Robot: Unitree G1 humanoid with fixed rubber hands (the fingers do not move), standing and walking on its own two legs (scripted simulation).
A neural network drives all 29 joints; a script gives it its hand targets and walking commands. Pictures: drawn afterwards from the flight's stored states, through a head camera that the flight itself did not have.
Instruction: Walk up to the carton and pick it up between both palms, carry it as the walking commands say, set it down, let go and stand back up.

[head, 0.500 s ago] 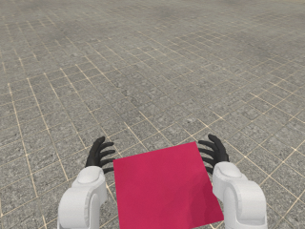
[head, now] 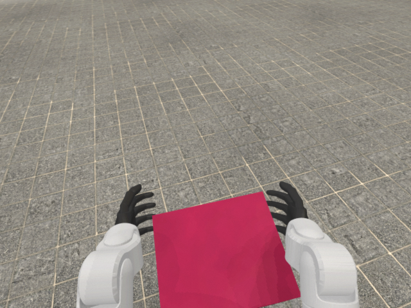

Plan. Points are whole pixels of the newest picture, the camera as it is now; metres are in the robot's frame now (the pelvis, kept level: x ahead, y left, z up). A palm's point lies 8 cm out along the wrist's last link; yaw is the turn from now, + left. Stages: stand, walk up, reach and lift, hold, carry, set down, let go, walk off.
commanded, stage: carry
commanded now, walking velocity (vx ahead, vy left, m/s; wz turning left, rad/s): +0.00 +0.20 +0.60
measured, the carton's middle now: (219, 264) +0.24 -0.02 -0.01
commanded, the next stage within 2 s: none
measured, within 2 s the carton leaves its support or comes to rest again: neither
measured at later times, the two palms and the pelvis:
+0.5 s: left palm out of the picture +0.15 +0.32 +0.10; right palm (174, 253) +0.22 +0.05 +0.08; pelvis -0.06 +0.13 -0.01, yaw +17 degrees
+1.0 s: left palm out of the picture -0.03 +0.50 +0.08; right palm out of the picture +0.13 +0.27 +0.07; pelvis -0.16 +0.24 -0.02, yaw +33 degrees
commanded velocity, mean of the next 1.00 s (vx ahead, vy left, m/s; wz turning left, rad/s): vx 0.00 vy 0.20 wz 0.60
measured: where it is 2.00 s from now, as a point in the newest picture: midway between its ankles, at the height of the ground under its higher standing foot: outside the picture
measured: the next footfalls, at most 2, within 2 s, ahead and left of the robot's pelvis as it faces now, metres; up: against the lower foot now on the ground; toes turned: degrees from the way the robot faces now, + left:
left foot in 0.10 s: +0.05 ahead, +0.20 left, +0.00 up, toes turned +10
right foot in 0.40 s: +0.03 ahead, +0.05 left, +0.00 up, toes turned +4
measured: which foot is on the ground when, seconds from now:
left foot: up 0.00-0.08, down 0.10-0.40, up 0.42-0.72, down 0.74-1.00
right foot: down 0.00-0.10, up 0.12-0.38, down 0.40-0.74, up 0.76-1.00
